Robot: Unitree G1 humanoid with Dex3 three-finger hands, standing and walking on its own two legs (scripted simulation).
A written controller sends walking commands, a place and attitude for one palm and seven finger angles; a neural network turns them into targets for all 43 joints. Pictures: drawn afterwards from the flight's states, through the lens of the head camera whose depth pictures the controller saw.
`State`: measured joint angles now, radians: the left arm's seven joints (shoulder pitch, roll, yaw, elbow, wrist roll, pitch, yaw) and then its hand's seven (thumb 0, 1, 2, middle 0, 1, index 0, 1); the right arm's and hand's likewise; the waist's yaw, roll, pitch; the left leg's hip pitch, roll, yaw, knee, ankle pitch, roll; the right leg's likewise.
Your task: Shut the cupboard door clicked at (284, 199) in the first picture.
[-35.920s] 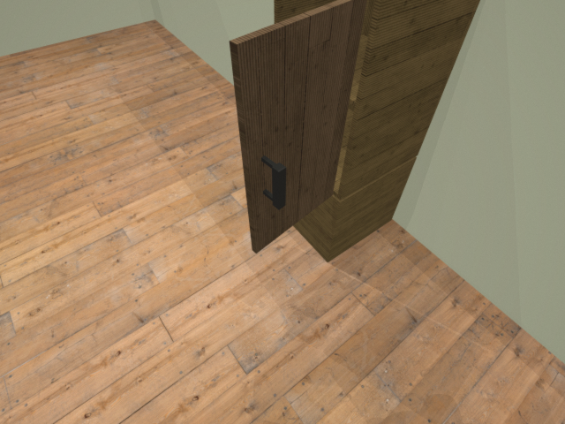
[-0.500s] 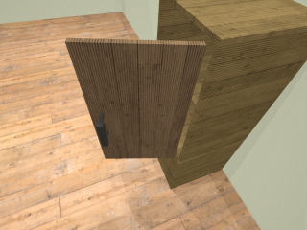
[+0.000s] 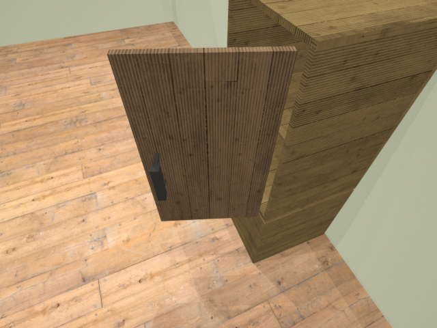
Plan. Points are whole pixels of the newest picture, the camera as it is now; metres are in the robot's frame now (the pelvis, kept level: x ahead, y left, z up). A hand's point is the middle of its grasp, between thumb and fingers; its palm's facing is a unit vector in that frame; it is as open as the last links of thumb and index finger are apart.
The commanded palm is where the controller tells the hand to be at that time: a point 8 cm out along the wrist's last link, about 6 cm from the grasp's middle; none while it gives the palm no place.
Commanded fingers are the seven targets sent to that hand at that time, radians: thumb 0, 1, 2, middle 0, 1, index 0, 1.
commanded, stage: look again from close up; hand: left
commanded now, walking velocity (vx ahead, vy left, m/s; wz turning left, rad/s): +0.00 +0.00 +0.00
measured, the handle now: (159, 177) +0.47 +0.18 -0.06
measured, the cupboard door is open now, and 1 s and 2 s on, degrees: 71 71 71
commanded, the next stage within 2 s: raise the hand and make a fist in 0.02 s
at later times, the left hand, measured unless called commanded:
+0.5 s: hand out of the picture +0.14 +0.17 -0.07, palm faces +0.09 -1.00 +0.00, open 6.4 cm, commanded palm +0.11 +0.23 -0.06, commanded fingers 0.00 0.90 0.90 -0.55 -0.68 -0.55 -0.68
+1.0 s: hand (121, 314) +0.16 +0.19 -0.06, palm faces +0.12 -0.99 -0.04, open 4.0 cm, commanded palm +0.12 +0.23 -0.06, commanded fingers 0.00 0.90 0.90 -1.01 -1.18 -1.01 -1.18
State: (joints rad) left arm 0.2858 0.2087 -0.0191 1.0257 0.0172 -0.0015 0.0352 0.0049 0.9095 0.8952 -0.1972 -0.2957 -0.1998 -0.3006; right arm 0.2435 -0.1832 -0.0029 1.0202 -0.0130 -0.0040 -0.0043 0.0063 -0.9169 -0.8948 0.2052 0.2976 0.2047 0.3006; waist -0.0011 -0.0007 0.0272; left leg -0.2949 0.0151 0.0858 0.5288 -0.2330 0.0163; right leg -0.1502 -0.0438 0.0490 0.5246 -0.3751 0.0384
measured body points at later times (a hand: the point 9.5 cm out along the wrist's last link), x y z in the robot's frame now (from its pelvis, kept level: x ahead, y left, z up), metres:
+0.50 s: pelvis -0.06 -0.04 -0.11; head -0.01 -0.03 +0.34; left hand +0.13 +0.22 -0.07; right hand +0.18 -0.28 -0.15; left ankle +0.03 +0.11 -0.73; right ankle -0.06 -0.15 -0.73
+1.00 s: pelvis -0.05 -0.02 -0.11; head +0.02 -0.01 +0.33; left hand +0.15 +0.24 -0.06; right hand +0.11 -0.26 -0.20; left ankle +0.03 +0.11 -0.73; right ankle -0.06 -0.15 -0.73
